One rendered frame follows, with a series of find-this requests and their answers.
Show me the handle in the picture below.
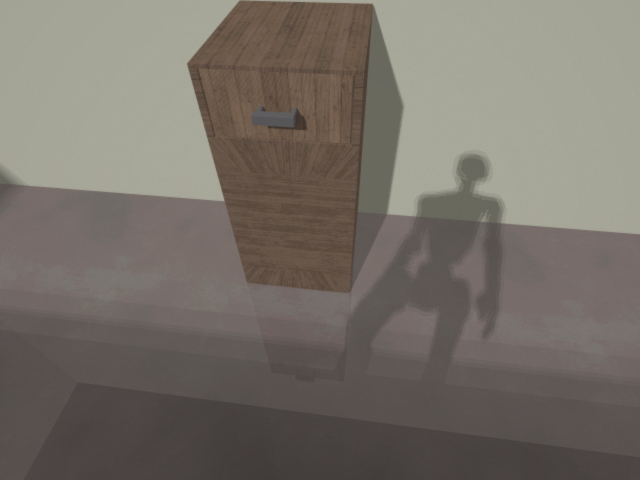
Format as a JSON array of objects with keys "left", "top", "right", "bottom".
[{"left": 251, "top": 106, "right": 297, "bottom": 128}]

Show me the drawer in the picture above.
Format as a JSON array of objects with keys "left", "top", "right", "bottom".
[{"left": 199, "top": 69, "right": 355, "bottom": 144}]

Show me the cabinet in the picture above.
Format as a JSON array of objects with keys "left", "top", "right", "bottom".
[{"left": 187, "top": 0, "right": 373, "bottom": 293}]

